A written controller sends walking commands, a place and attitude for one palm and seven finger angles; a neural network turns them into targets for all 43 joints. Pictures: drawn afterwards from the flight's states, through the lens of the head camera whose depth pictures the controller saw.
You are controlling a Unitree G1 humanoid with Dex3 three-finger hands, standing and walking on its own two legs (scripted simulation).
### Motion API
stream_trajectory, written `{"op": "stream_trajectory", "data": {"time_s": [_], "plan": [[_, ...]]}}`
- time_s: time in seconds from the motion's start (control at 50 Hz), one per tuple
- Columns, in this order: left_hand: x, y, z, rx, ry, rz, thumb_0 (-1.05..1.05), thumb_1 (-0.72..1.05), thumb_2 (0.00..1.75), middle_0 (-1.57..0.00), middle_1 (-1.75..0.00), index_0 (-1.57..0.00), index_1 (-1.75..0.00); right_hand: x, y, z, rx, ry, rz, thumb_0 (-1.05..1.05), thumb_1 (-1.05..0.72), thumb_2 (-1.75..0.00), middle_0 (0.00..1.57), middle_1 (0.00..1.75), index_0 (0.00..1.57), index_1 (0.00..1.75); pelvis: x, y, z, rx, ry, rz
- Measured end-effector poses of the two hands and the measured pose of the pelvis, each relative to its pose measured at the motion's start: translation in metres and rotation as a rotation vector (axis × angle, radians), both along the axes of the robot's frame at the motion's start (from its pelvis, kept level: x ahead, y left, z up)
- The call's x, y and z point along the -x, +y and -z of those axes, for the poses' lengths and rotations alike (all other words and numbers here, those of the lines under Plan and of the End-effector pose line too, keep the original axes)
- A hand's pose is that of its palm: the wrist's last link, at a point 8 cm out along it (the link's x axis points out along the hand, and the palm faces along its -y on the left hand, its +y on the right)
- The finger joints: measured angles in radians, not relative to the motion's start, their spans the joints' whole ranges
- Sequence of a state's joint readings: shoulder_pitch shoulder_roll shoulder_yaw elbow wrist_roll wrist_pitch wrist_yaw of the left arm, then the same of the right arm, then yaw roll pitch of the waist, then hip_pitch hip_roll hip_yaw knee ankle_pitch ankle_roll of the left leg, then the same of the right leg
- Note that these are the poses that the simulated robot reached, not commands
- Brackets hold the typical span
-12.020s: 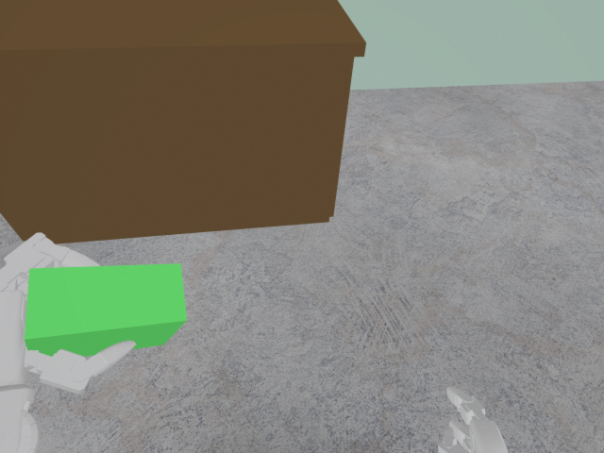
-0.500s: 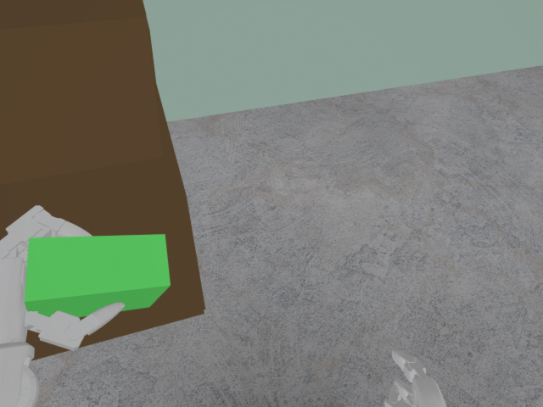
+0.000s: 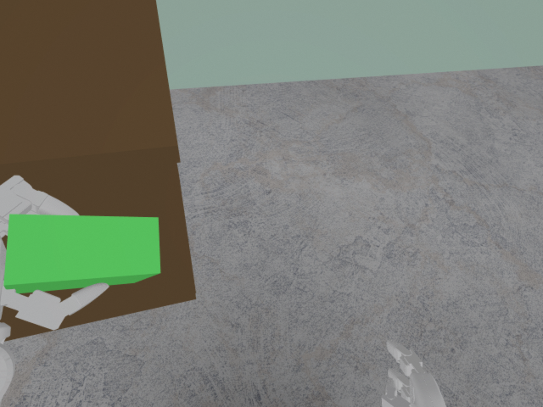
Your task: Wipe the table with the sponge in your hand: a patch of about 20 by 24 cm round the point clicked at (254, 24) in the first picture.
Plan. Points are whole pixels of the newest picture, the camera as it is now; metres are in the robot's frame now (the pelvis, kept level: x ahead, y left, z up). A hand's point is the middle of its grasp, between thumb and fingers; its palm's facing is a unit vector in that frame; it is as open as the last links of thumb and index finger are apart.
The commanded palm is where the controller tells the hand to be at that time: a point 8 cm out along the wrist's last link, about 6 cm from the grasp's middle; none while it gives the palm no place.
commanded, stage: shuffle to correct the standing spot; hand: left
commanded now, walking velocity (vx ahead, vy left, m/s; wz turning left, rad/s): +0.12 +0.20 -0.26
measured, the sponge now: (106, 254) +0.24 +0.22 +0.13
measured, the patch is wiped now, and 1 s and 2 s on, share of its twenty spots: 0.00 0.00 0.00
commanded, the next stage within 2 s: none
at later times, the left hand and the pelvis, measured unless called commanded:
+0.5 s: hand (38, 226) +0.25 +0.29 +0.16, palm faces +0.36 -0.85 -0.37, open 10.3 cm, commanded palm +0.19 +0.32 +0.18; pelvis +0.02 +0.04 -0.01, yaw -1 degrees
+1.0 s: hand out of the picture +0.22 +0.32 +0.15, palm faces +0.41 -0.84 -0.34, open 10.3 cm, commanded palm +0.17 +0.35 +0.18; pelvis +0.00 +0.08 -0.03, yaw -3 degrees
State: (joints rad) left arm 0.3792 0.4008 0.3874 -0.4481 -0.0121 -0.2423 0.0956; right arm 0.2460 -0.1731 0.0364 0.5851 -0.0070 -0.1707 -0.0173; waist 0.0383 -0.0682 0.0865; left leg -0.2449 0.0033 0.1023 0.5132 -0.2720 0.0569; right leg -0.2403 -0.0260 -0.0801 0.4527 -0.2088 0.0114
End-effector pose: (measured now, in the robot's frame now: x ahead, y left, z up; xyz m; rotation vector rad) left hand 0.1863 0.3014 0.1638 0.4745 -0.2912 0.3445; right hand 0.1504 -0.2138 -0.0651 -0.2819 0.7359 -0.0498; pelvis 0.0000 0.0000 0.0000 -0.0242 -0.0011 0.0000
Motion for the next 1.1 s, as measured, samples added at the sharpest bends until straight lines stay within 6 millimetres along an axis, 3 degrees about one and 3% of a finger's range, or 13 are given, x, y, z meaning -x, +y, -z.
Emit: {"op": "stream_trajectory", "data": {"time_s": [0.14, 0.26, 0.48, 0.74, 0.98, 1.1], "plan": [[-0.016, -0.001, -0.011, 0.044, -0.078, 0.018, -0.01, -0.5, 1.01, -0.7, -1.38, -0.72, -1.36, -0.048, 0.022, -0.016, -0.023, -0.119, -0.04, 0.02, -0.9, -0.9, 0.2, 0.3, 0.2, 0.3, -0.014, 0.013, 0.001, 0.011, 0.009, 0.017], [-0.027, 0.006, 0.0, 0.043, -0.013, 0.044, -0.01, -0.5, 1.01, -0.7, -1.38, -0.72, -1.36, -0.065, 0.026, -0.023, -0.018, -0.164, -0.012, 0.01, -0.9, -0.9, 0.2, 0.3, 0.2, 0.3, -0.022, 0.023, 0.005, 0.011, 0.006, 0.031], [-0.027, 0.025, -0.005, 0.007, -0.048, 0.047, -0.01, -0.5, 1.01, -0.7, -1.38, -0.72, -1.36, -0.039, 0.024, -0.001, 0.008, -0.054, 0.044, 0.01, -0.9, -0.9, 0.2, 0.3, 0.2, 0.3, -0.025, 0.042, 0.013, 0.013, -0.008, 0.022], [-0.016, 0.039, -0.006, -0.016, -0.056, 0.047, -0.01, -0.5, 1.01, -0.7, -1.38, -0.72, -1.36, -0.006, 0.04, 0.024, -0.036, 0.009, 0.099, 0.02, -0.9, -0.9, 0.2, 0.3, 0.2, 0.3, -0.013, 0.06, 0.02, 0.013, -0.026, 0.031], [0.006, 0.059, 0.0, 0.006, -0.098, 0.013, -0.01, -0.5, 1.01, -0.7, -1.38, -0.72, -1.36, -0.007, 0.051, 0.026, -0.004, 0.0, 0.075, 0.02, -0.9, -0.9, 0.2, 0.3, 0.2, 0.3, 0.0, 0.076, 0.028, 0.005, -0.03, 0.038], [-0.002, 0.061, -0.016, 0.015, -0.05, 0.032, -0.01, -0.5, 1.01, -0.7, -1.38, -0.72, -1.36, -0.004, 0.066, 0.009, -0.05, -0.037, 0.071, 0.02, -0.9, -0.9, 0.2, 0.3, 0.2, 0.29, 0.002, 0.087, 0.008, -0.008, -0.042, -0.01]]}}
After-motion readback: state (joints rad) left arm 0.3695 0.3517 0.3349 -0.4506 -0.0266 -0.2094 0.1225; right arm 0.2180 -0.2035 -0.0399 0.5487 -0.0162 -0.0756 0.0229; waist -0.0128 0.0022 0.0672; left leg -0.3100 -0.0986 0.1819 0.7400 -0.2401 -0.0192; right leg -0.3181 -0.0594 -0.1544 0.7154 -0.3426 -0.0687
